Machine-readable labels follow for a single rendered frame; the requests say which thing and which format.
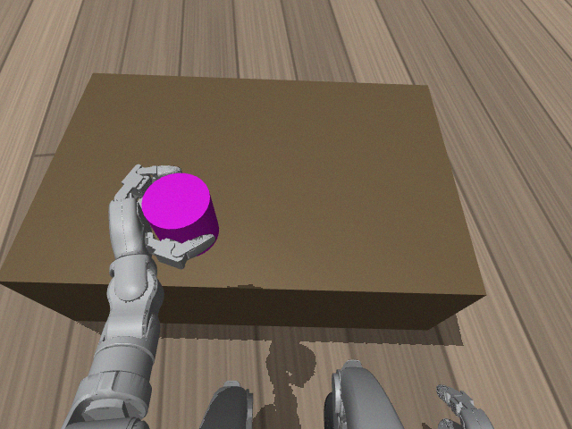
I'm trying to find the left robot arm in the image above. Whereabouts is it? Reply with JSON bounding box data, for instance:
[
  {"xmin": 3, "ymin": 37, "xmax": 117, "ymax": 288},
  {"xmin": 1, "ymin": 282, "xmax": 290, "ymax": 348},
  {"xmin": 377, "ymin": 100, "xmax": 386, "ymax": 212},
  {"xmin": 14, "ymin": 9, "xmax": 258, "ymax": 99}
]
[{"xmin": 61, "ymin": 254, "xmax": 164, "ymax": 429}]

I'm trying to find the can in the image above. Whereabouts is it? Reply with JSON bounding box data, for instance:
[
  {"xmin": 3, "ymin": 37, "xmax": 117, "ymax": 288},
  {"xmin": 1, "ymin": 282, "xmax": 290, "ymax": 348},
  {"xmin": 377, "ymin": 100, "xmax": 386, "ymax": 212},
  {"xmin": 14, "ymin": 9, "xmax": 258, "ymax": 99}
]
[{"xmin": 141, "ymin": 173, "xmax": 219, "ymax": 256}]

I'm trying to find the left robot hand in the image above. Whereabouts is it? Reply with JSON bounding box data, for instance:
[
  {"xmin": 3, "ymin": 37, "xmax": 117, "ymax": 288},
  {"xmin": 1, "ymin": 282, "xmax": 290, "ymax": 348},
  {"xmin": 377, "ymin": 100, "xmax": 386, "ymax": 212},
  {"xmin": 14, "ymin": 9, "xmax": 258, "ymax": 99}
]
[{"xmin": 108, "ymin": 164, "xmax": 215, "ymax": 269}]

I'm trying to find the right robot hand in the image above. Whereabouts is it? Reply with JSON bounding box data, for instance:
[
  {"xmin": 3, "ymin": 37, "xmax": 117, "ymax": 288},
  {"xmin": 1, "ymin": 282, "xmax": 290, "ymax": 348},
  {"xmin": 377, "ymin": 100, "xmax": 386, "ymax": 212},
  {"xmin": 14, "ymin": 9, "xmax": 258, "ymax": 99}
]
[{"xmin": 436, "ymin": 384, "xmax": 494, "ymax": 429}]

